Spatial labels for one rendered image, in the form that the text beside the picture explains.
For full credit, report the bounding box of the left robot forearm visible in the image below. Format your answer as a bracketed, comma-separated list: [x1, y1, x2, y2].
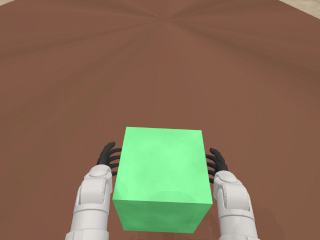
[65, 164, 113, 240]

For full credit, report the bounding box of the robot left hand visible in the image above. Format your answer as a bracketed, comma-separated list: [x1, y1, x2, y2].
[96, 141, 122, 176]

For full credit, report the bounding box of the carton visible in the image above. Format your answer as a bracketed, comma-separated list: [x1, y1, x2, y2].
[112, 127, 213, 234]

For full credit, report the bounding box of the right robot forearm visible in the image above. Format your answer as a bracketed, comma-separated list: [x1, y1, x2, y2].
[213, 170, 260, 240]

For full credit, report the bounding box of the robot right hand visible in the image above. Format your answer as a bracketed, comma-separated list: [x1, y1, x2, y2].
[205, 148, 228, 184]

